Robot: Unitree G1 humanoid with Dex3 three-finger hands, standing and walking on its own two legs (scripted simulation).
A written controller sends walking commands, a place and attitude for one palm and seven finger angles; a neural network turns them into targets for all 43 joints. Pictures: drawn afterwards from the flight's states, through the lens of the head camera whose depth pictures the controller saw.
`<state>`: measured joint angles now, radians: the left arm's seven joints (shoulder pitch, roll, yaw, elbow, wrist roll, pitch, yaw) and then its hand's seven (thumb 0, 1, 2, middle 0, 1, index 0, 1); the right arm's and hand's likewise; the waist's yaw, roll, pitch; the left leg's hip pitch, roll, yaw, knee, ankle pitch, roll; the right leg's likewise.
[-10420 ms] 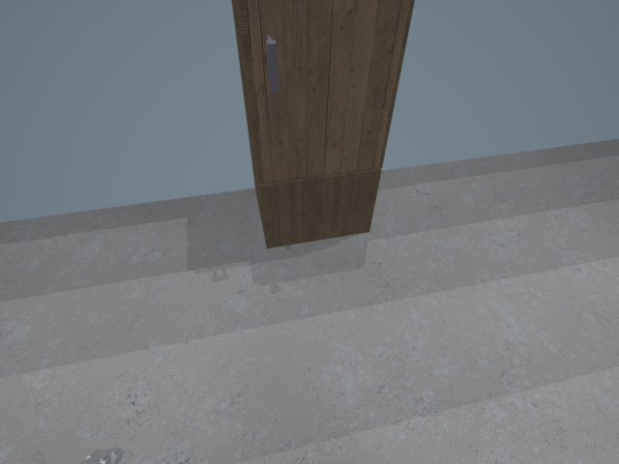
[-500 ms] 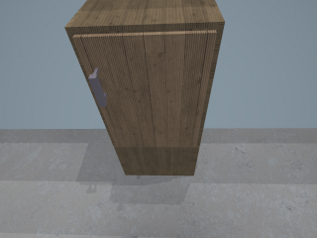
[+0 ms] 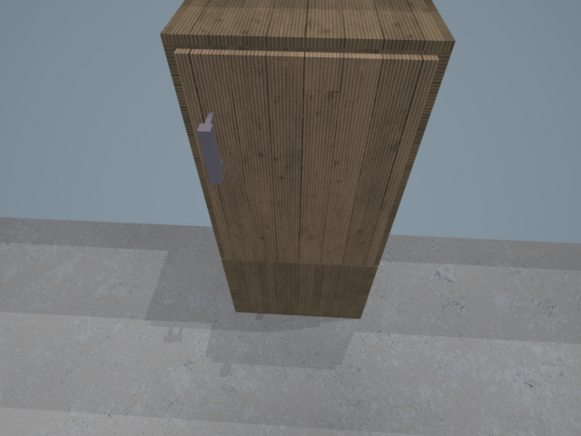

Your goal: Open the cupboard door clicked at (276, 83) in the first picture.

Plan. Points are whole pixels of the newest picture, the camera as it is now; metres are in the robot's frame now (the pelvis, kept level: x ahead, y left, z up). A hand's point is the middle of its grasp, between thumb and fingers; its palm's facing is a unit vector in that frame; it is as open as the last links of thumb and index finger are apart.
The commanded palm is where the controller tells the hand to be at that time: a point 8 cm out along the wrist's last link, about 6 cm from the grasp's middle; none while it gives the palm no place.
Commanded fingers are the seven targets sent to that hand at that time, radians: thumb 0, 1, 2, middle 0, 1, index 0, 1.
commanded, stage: come to a stop and stand still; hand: left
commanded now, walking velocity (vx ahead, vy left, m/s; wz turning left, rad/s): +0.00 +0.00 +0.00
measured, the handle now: (213, 149) +0.59 +0.20 +0.05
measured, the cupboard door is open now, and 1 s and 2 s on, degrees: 0 0 0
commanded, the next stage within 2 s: look again from close up in 1.28 s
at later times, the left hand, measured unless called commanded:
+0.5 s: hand out of the picture +0.08 +0.19 -0.16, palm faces -0.03 -0.98 -0.22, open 7.4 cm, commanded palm none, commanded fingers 0.00 0.90 0.90 -0.20 -0.30 -0.20 -0.30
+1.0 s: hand out of the picture +0.06 +0.16 -0.16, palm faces +0.00 -0.98 -0.21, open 7.4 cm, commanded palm none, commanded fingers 0.00 0.90 0.90 -0.20 -0.30 -0.20 -0.30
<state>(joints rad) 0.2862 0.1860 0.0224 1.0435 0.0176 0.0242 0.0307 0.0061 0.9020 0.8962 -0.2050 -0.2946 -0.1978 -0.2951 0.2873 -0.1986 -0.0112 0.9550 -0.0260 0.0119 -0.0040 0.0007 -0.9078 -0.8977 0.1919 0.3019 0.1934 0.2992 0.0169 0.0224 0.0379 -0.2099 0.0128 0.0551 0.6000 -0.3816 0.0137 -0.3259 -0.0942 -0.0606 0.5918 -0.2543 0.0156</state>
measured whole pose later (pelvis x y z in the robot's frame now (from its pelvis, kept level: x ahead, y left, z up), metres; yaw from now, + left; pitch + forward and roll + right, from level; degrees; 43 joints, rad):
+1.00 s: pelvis +0.03 -0.02 +0.01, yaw -2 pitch -1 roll +0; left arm 0.22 0.17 0.01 1.09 0.01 0.00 0.02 0.00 0.91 0.90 -0.20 -0.29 -0.20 -0.29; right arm 0.24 -0.16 0.00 1.10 -0.01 -0.01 -0.03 0.00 -0.91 -0.90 0.20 0.30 0.20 0.30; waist 0.00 0.00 0.06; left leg -0.08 0.05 0.07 0.44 -0.35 -0.03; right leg -0.23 -0.05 -0.05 0.49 -0.25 0.02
